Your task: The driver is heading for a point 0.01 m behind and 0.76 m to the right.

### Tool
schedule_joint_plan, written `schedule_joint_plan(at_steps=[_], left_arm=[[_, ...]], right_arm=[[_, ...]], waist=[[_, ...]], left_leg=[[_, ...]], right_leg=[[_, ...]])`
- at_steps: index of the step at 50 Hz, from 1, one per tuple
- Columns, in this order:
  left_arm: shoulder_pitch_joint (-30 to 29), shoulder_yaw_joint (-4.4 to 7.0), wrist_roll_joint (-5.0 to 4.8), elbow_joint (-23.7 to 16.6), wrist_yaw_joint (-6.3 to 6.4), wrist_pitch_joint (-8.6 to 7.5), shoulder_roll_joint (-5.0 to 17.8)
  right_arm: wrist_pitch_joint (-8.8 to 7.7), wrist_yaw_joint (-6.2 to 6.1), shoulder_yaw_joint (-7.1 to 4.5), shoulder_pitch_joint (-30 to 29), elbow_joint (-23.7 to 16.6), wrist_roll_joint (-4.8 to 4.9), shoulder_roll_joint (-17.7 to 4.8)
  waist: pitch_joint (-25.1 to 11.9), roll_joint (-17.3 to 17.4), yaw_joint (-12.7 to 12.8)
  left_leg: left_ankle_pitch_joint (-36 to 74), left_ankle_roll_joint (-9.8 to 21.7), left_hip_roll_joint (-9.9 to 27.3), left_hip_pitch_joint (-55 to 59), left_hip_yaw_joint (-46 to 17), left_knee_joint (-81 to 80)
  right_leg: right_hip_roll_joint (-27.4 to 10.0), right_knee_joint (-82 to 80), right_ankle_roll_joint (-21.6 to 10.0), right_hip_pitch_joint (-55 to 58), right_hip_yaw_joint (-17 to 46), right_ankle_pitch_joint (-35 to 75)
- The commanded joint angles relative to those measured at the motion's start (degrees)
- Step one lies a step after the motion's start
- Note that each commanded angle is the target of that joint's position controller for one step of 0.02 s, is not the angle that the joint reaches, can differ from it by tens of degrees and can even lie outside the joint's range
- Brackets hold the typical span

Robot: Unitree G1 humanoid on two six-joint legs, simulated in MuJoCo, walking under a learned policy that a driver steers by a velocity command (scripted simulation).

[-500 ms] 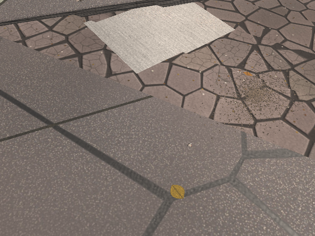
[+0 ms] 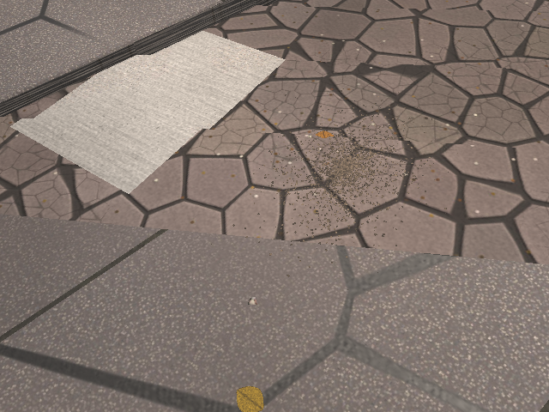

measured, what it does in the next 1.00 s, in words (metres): walks ahead, turning right: left foot, then right foot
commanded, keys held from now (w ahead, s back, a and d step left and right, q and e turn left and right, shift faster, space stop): w+e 1.00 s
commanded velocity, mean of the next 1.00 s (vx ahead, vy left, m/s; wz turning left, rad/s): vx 0.49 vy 0.00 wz -0.60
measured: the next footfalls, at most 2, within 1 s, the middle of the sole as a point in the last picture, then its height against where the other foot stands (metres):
left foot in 0.26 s outside the picture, level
right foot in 0.78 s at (418, 392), level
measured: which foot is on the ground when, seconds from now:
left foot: up 0.00-0.24, down 0.26-0.78, up 0.80-1.00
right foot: down 0.00-0.26, up 0.28-0.76, down 0.78-1.00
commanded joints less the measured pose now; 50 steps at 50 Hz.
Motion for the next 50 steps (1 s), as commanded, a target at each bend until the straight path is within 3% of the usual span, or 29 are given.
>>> schedule_joint_plan(at_steps=[1,4,9,11,12,13,14,15,16,17,18,19,20,22,24,30,34,36,37,38,39,40,41,42,43,44,45,47,50], left_arm=[[-2.2,2.92,-0.15,-3.5,1.52,-1.15,10.9],[1.1,3.23,-0.61,-1.6,2.13,-1.01,11.3],[4.0,3.73,-1.28,0.9,2.71,-0.58,11.5],[3.5,4.10,-0.96,1.0,2.75,0.07,11.6],[2.8,4.04,-0.65,0.7,2.53,0.32,11.4],[1.1,3.52,-0.23,-0.4,2.15,0.47,10.4],[2.0,2.16,1.26,-2.1,1.95,0.38,6.6],[12.0,0.90,-1.20,-2.5,1.68,-0.14,2.4],[9.3,2.07,-2.20,-0.8,1.77,-0.11,9.1],[2.1,2.85,-2.21,-2.0,1.65,0.02,11.9],[-1.0,2.78,-1.58,-2.7,1.83,0.08,11.2],[-2.9,2.93,-0.81,-3.3,1.68,0.03,10.3],[-2.0,2.90,-1.09,-3.4,1.39,0.36,9.1],[-2.0,2.46,-1.35,-3.7,1.26,1.23,6.6],[-4.8,2.01,-0.88,-5.2,1.21,1.74,5.4],[-13.1,1.10,-0.60,-7.1,-0.82,0.53,4.5],[-19.0,1.12,-0.79,-9.9,-2.07,0.67,5.1],[-18.1,1.97,-0.48,-10.7,-2.36,1.04,6.7],[-15.0,2.83,-0.34,-10.3,-2.30,1.36,8.2],[-7.3,4.27,-0.45,-8.5,-2.05,1.61,10.4],[3.6,6.39,-0.77,-5.4,-1.21,2.13,14.2],[5.2,7.74,-1.56,-5.0,-0.26,2.16,21.4],[5.0,6.56,-1.14,-7.9,-0.86,0.72,19.9],[3.6,5.07,-0.64,-7.2,-1.42,-0.40,15.0],[1.3,4.50,-0.56,-6.7,-1.47,-1.01,13.6],[-2.7,3.91,-0.58,-7.1,-1.32,-1.14,11.8],[-5.5,3.29,-0.07,-7.8,-1.05,-1.22,10.3],[-7.3,3.06,0.39,-8.3,-0.50,-1.41,10.0],[-5.1,3.36,0.12,-6.7,0.68,-1.54,11.3]], right_arm=[[-0.78,0.11,-0.61,-7.3,-5.4,-0.20,-3.2],[-0.98,0.85,0.33,-14.3,-7.1,0.51,-1.2],[-1.65,1.70,-0.35,-17.1,-8.2,1.15,-3.4],[-1.83,1.35,-1.00,-13.7,-7.5,1.10,-4.6],[-1.91,0.82,-1.88,-8.5,-6.3,1.00,-6.1],[-1.87,0.29,-2.67,-0.5,-5.1,0.66,-7.7],[-1.48,-0.39,-3.24,9.3,-4.6,-0.22,-11.3],[-1.20,0.52,-3.23,10.1,-2.7,-0.59,-12.2],[-0.86,0.41,-1.91,8.2,-4.1,0.19,-5.9],[-0.41,-0.11,-1.26,5.1,-4.0,0.63,-3.4],[-0.12,-0.22,-1.07,2.6,-3.6,0.28,-3.3],[-0.07,-0.28,-0.96,1.4,-2.7,-0.06,-2.7],[-0.38,-0.45,-0.85,0.7,-2.2,-0.57,-2.5],[-1.16,-0.48,-1.00,0.2,-1.0,0.10,-2.1],[-1.62,-0.53,-1.56,0.3,0.3,0.57,-3.6],[-0.59,-0.97,-2.34,1.5,2.3,0.75,-6.8],[0.82,-1.00,-3.02,5.0,4.1,1.99,-9.2],[1.66,-1.14,-3.48,5.0,4.3,2.73,-10.9],[2.11,-1.26,-3.70,4.7,4.2,3.13,-11.8],[2.63,-1.37,-3.57,3.9,4.0,3.45,-11.7],[2.66,-1.69,-2.65,4.6,3.6,2.76,-9.7],[2.00,-1.43,-0.16,8.5,0.5,-0.19,-2.2],[0.02,-0.98,0.68,6.7,-0.9,0.43,-2.6],[-1.15,-0.48,-0.59,0.0,-2.4,2.87,-7.5],[-1.95,-0.44,-0.28,-1.4,-2.9,3.07,-7.1],[-2.26,-0.89,-0.30,-1.2,-2.1,1.59,-6.7],[-1.96,-1.04,-0.66,-0.3,-1.7,0.62,-7.2],[-0.80,-0.82,-0.70,0.7,-1.3,0.13,-6.6],[0.39,-0.93,0.06,-2.7,-2.1,-0.36,-4.2]], waist=[[1.8,-6.3,-0.2],[3.1,-7.7,2.3],[3.6,-8.1,2.0],[1.8,-9.4,0.3],[-1.8,-9.9,-2.3],[-8.4,-9.3,-6.8],[-19.0,-1.9,-9.4],[-27.1,19.7,-3.5],[-20.6,11.0,-5.1],[-11.3,4.7,-6.2],[-6.1,-0.4,-4.8],[-2.7,-0.7,-3.6],[-1.9,1.4,-2.1],[-0.5,2.8,-1.4],[1.5,1.7,-1.3],[3.1,-0.4,-4.0],[4.8,-0.3,-5.6],[3.1,0.9,-3.8],[0.6,1.9,-1.6],[-3.5,1.4,3.1],[-8.8,-0.8,8.0],[-12.3,-16.5,3.5],[-22.8,-14.5,4.0],[-16.2,-8.6,6.0],[-9.7,-7.3,4.1],[-6.3,-3.9,1.5],[-4.6,-4.8,-0.6],[-3.9,-5.8,-2.3],[-1.6,-4.6,-1.7]], left_leg=[[9.2,-1.7,-1.0,-7.3,-0.6,-11.0],[16.9,-1.7,-3.9,-1.2,0.1,-22.5],[17.5,1.0,-4.1,2.9,-3.3,-29.8],[11.7,2.5,-4.8,7.6,-2.4,-29.8],[10.4,4.0,-5.9,15.5,-0.6,-30.5],[11.5,6.3,-3.1,29.1,-1.9,-29.9],[8.5,9.7,7.7,47.6,-13.5,-27.1],[-5.0,18.0,20.6,62.6,-42.6,-35.3],[-14.8,15.8,18.8,57.2,-42.5,-39.0],[-13.0,13.6,16.6,48.1,-31.6,-40.1],[-5.6,12.8,14.5,39.6,-25.0,-41.3],[0.1,12.7,12.7,33.5,-20.2,-42.8],[2.3,12.3,11.5,29.6,-16.3,-44.5],[4.4,13.3,11.0,26.5,-11.5,-47.6],[7.1,14.1,12.0,25.6,-8.0,-49.8],[15.1,11.8,9.5,28.6,5.2,-50.1],[18.0,10.2,11.6,35.1,8.5,-48.2],[32.6,9.1,12.2,38.4,10.3,-42.5],[42.1,8.4,11.9,39.1,11.5,-36.4],[47.3,7.1,10.5,36.9,13.4,-25.8],[40.5,4.7,8.3,27.0,14.2,-10.7],[-6.4,0.7,-0.1,1.7,13.5,11.3],[-23.3,0.5,-6.0,-7.4,-1.7,21.3],[-17.9,1.6,-2.9,-12.9,-4.8,22.1],[-12.8,2.6,-0.7,-12.8,-4.1,17.8],[-8.9,2.4,1.5,-9.5,-4.3,12.8],[-6.1,1.9,2.8,-5.3,-4.7,9.1],[-3.6,0.5,3.0,-1.4,-4.1,5.7],[2.5,-2.0,1.7,-1.2,-2.7,-3.2]], right_leg=[[-11.6,-9.7,-9.3,3.1,12.1,17.3],[-9.9,-9.5,-7.5,-0.9,10.9,15.6],[-13.3,-5.4,-5.8,4.2,16.2,16.3],[-13.5,-0.8,-4.7,6.6,17.2,25.3],[-11.7,5.0,-3.7,6.3,16.4,34.1],[-8.5,15.9,-1.8,1.8,14.8,34.8],[-3.6,33.2,-0.1,-8.8,11.9,17.5],[3.0,51.2,3.0,-27.7,9.7,-20.7],[-1.7,56.6,3.5,-32.7,10.7,-17.2],[-3.9,56.0,3.8,-34.1,7.9,-11.7],[-6.1,54.3,4.1,-32.1,5.9,-7.8],[-7.8,51.7,4.0,-30.6,5.6,-5.7],[-9.2,50.2,3.9,-27.6,5.6,-4.4],[-10.2,47.5,3.9,-27.2,4.3,-4.1],[-11.2,43.1,4.4,-30.0,4.0,-2.0],[-10.1,24.6,4.2,-28.6,-0.3,15.4],[-8.7,17.2,2.2,-28.3,-3.3,13.3],[-5.9,15.5,0.1,-24.8,-5.9,7.4],[-3.6,15.3,-1.2,-19.8,-7.7,4.4],[-0.7,12.6,-3.0,-9.6,-9.2,5.4],[0.0,11.0,-5.4,7.3,-6.4,7.1],[-15.0,8.2,-14.0,26.1,22.1,0.7],[-22.2,-2.0,-20.4,31.7,46.9,-11.3],[-21.1,-5.0,-16.7,28.0,40.5,-10.0],[-19.0,-5.1,-14.8,20.3,33.0,-5.6],[-16.6,-4.8,-12.9,12.8,27.2,0.6],[-14.6,-5.6,-12.2,6.9,23.1,6.5],[-13.1,-7.4,-12.6,1.4,20.2,13.0],[-10.9,-8.1,-12.2,-3.6,15.1,17.7]])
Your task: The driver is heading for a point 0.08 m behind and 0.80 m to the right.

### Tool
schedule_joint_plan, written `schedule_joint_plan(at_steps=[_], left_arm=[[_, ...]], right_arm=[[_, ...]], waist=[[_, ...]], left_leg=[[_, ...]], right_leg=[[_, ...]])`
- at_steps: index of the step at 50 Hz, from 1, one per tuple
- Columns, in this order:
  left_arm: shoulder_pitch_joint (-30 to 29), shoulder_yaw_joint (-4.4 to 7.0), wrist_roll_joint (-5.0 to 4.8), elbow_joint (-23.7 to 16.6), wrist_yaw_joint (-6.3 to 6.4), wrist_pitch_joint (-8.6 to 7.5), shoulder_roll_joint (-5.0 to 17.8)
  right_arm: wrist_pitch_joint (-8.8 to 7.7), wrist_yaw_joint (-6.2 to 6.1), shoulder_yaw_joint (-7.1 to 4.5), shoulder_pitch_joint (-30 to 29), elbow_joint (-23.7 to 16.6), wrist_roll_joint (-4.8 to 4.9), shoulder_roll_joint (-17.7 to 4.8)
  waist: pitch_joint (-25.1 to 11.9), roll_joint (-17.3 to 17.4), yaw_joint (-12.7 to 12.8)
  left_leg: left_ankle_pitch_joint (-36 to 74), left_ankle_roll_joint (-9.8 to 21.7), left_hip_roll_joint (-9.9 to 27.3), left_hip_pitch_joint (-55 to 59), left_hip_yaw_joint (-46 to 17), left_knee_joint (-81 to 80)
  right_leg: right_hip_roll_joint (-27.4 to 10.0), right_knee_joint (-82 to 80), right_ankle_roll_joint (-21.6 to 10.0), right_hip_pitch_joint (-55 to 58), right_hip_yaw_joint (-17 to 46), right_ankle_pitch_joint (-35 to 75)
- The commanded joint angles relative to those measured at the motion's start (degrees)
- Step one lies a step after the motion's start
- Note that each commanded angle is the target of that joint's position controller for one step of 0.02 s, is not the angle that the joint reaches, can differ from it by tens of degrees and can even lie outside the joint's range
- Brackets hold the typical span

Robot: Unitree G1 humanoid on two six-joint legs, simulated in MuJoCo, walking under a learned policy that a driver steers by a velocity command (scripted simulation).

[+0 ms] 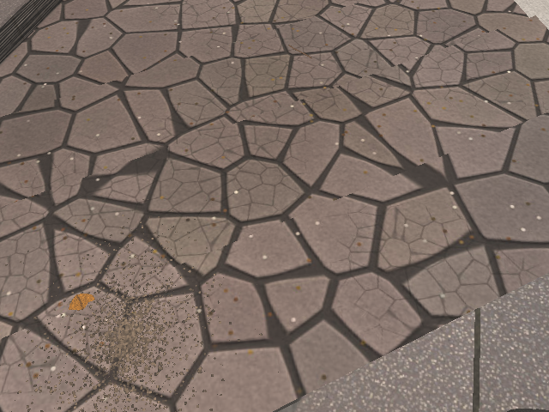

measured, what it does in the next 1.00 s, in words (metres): walks ahead, turning right: left foot, then right foot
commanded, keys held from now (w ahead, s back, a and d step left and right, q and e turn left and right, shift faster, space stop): w+e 0.98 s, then w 0.02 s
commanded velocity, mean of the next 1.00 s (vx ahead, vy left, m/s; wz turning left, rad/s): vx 0.50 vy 0.00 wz -0.60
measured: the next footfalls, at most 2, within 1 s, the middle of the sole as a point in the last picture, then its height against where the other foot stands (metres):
left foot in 0.26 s outside the picture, level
right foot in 0.78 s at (396, 378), level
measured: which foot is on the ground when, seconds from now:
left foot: up 0.00-0.24, down 0.26-0.78, up 0.80-1.00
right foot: down 0.00-0.26, up 0.28-0.76, down 0.78-1.00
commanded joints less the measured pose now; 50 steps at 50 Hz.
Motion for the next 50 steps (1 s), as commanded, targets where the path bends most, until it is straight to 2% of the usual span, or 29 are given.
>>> schedule_joint_plan(at_steps=[1,4,7,10,12,13,14,15,16,17,18,19,21,24,27,30,34,36,37,38,39,40,41,42,43,44,45,46,50], left_arm=[[-1.8,2.72,-0.12,-3.7,1.38,-1.17,10.0],[0.5,2.87,-0.43,-2.4,1.96,-0.74,10.4],[2.7,3.05,-0.59,-1.0,2.03,-0.48,10.5],[2.7,2.97,-0.85,-0.8,2.20,0.12,9.5],[1.2,2.67,-0.72,-1.3,2.16,0.54,8.2],[1.3,1.59,-0.34,-1.9,1.90,0.47,5.2],[9.3,0.41,-0.80,-2.5,1.88,0.39,1.2],[11.7,0.31,-2.07,-3.1,2.03,-0.02,3.9],[6.5,1.67,-2.33,-2.4,2.22,0.17,9.2],[1.1,2.11,-1.58,-3.4,2.35,0.55,10.6],[-1.7,2.21,-0.71,-4.0,2.34,0.76,10.0],[-2.3,2.34,-0.54,-4.4,2.09,0.94,8.9],[-1.6,1.96,-1.27,-4.4,1.59,1.44,6.4],[-4.5,1.22,-0.90,-5.9,1.30,1.83,4.2],[-7.4,0.72,-0.84,-6.4,0.48,1.23,3.5],[-13.1,0.09,-0.76,-7.7,-0.86,0.31,2.5],[-18.0,0.27,-1.20,-10.0,-2.24,0.09,3.3],[-16.2,1.26,-0.85,-10.4,-2.45,0.31,5.4],[-11.7,2.27,-0.62,-9.6,-2.44,0.52,7.4],[-3.4,3.76,-0.67,-7.4,-2.11,0.75,9.8],[7.1,5.69,-0.78,-4.5,-1.08,1.33,13.7],[5.2,6.54,-1.60,-4.7,-0.52,1.10,19.9],[6.9,4.85,-1.43,-6.5,-0.86,0.14,14.8],[4.7,3.82,-0.95,-6.1,-1.12,-0.63,12.0],[1.9,3.56,-1.03,-6.1,-1.15,-1.00,11.2],[-1.3,3.04,-1.06,-6.3,-1.15,-1.10,9.6],[-3.5,2.61,-0.19,-7.1,-0.92,-1.27,8.7],[-4.3,2.48,0.04,-6.9,-0.61,-1.42,8.4],[-2.7,2.89,-0.11,-4.7,1.48,-1.34,10.3]], right_arm=[[0.30,-0.18,-0.80,-1.2,-3.5,-0.50,-3.4],[-0.11,0.40,-0.14,-7.8,-5.0,-0.16,-2.0],[-0.86,1.10,-0.60,-10.1,-5.8,0.65,-3.3],[-1.44,1.43,-1.57,-8.5,-5.7,1.02,-5.1],[-1.90,1.11,-2.62,-1.3,-3.9,0.91,-6.3],[-2.28,0.80,-3.52,5.8,-2.9,0.12,-8.5],[-2.12,0.44,-4.57,11.8,-2.5,-0.76,-13.4],[-1.50,1.07,-4.55,14.4,-1.0,0.41,-12.2],[-1.29,0.94,-3.25,11.8,-2.0,0.83,-7.0],[-0.80,0.66,-2.61,9.1,-2.2,0.50,-5.1],[-0.60,0.56,-2.09,6.8,-2.0,0.07,-3.9],[-0.69,0.38,-1.75,5.7,-1.5,-0.28,-3.0],[-1.14,0.31,-1.75,5.6,-0.4,0.16,-2.4],[-1.62,0.32,-2.51,6.7,1.6,0.56,-4.6],[-1.19,0.22,-2.90,6.4,2.8,0.63,-6.4],[-0.54,-0.04,-2.91,7.7,4.3,1.01,-7.6],[0.88,-0.09,-3.28,10.5,6.3,1.95,-9.7],[1.61,-0.43,-3.71,10.2,6.4,2.46,-11.4],[1.90,-0.73,-3.94,9.2,6.0,2.49,-12.3],[2.17,-1.03,-3.84,7.7,5.3,2.81,-12.1],[1.93,-1.31,-3.04,7.8,4.4,2.06,-10.3],[0.90,-0.27,-0.24,14.3,1.0,-0.54,-2.1],[-1.12,0.46,-0.59,9.1,0.4,0.71,-6.1],[-2.20,0.97,-1.45,3.4,-1.6,2.84,-9.1],[-2.62,0.80,-1.01,2.9,-1.7,2.51,-8.0],[-2.63,0.52,-1.32,3.2,-0.8,1.07,-8.3],[-2.16,0.58,-1.58,4.3,-0.3,0.48,-8.6],[-1.58,0.63,-1.66,4.5,-0.1,0.21,-8.1],[-0.19,0.52,-0.48,-0.1,-1.0,-0.30,-4.4]], waist=[[-4.3,-4.3,-1.6],[-2.9,-5.7,1.0],[-3.3,-6.4,1.8],[-3.3,-8.3,0.2],[-5.2,-9.2,-3.7],[-11.2,-6.3,-6.9],[-20.8,7.8,-5.1],[-22.8,19.1,-4.8],[-14.8,9.7,-6.5],[-9.3,4.2,-6.7],[-5.3,1.6,-5.7],[-3.8,2.7,-4.4],[-3.3,4.4,-3.3],[-2.4,2.4,-3.5],[-2.3,1.7,-4.2],[-1.3,0.8,-6.4],[0.0,1.3,-7.1],[-1.9,3.2,-4.7],[-4.8,4.1,-1.5],[-8.9,3.1,3.4],[-13.7,-1.2,8.1],[-18.6,-17.7,0.5],[-25.4,-12.1,4.1],[-17.8,-9.3,4.7],[-13.5,-5.3,2.3],[-10.4,-2.1,0.1],[-9.6,-3.5,-1.8],[-8.7,-3.7,-2.7],[-5.3,-4.1,-2.3]], left_leg=[[9.0,-2.1,-0.8,-1.5,0.6,-9.5],[19.0,-2.3,-3.7,2.7,0.9,-22.3],[22.1,-1.7,-5.5,7.4,0.3,-26.0],[14.0,0.3,-5.6,9.0,-1.2,-28.4],[11.0,2.6,-6.0,17.3,0.4,-31.5],[10.0,5.6,-0.5,29.1,-4.1,-31.8],[2.3,13.5,13.0,49.6,-23.9,-33.5],[-14.5,18.2,19.1,54.5,-44.2,-41.0],[-20.1,16.0,17.0,48.3,-39.0,-43.2],[-14.4,13.9,15.1,41.3,-29.9,-43.2],[-6.1,13.2,12.6,34.4,-22.6,-44.1],[-0.5,12.5,10.7,30.6,-17.6,-45.1],[4.6,12.1,8.5,27.9,-10.7,-47.7],[12.5,13.5,9.4,28.6,-4.8,-50.1],[17.9,12.8,8.3,30.2,2.0,-50.9],[20.8,11.3,7.2,31.3,7.8,-50.7],[26.4,10.2,9.1,37.2,11.2,-48.0],[42.6,9.1,9.5,39.5,13.3,-41.8],[51.9,8.4,9.7,39.4,14.3,-35.0],[54.1,7.1,8.2,35.9,15.8,-24.5],[41.9,5.0,5.7,23.7,15.8,-8.6],[-13.4,1.5,-5.0,-4.0,13.0,11.7],[-18.0,2.3,-6.7,-9.8,0.2,16.7],[-12.2,3.5,-4.0,-12.9,-1.0,14.3],[-8.4,3.7,-1.9,-10.7,-1.1,10.1],[-5.5,3.0,-0.3,-7.2,-1.3,4.8],[-3.4,2.4,0.7,-3.2,-2.0,2.1],[-1.5,1.6,0.6,-0.9,-2.2,-0.4],[9.0,-2.0,-1.4,1.2,-0.4,-13.3]], right_leg=[[-12.6,-9.8,-10.0,1.5,13.1,11.2],[-10.3,-9.1,-7.4,-1.1,11.7,5.6],[-11.2,-6.3,-6.6,-1.0,14.2,3.3],[-13.2,-1.0,-5.6,3.5,19.7,2.6],[-11.6,5.1,-3.9,3.9,20.3,6.1],[-8.3,17.1,-1.8,0.6,17.3,3.9],[-0.8,36.5,2.5,-15.0,9.6,-15.1],[-1.3,49.4,4.0,-28.4,7.1,-25.0],[-4.4,54.1,4.6,-32.2,8.1,-19.8],[-6.4,54.6,4.9,-31.7,5.7,-15.2],[-8.1,52.2,4.9,-29.9,5.3,-12.0],[-10.0,49.5,4.7,-27.9,5.6,-9.7],[-11.6,45.4,4.5,-25.2,4.3,-8.2],[-12.7,39.1,5.1,-27.9,3.3,-5.1],[-12.8,29.5,5.3,-27.5,1.6,3.4],[-11.6,19.8,4.6,-24.4,-2.0,10.8],[-9.6,13.3,2.6,-23.1,-5.0,7.7],[-6.6,11.9,0.3,-17.9,-7.7,2.0],[-5.0,12.5,-1.4,-11.8,-8.3,0.9],[-2.7,9.2,-3.6,-0.7,-9.0,2.7],[-5.1,7.4,-6.5,16.7,-2.8,4.1],[-20.0,4.6,-16.8,37.3,27.6,-6.1],[-23.0,-3.3,-18.3,38.8,40.8,-13.2],[-21.8,-5.6,-15.5,33.4,33.3,-8.0],[-19.8,-5.4,-14.0,25.9,27.9,-2.2],[-17.9,-5.9,-12.6,18.8,23.1,3.6],[-16.8,-6.9,-12.3,13.8,20.9,7.7],[-15.7,-7.8,-12.1,10.3,19.6,9.5],[-12.7,-9.2,-11.1,1.0,13.3,10.7]])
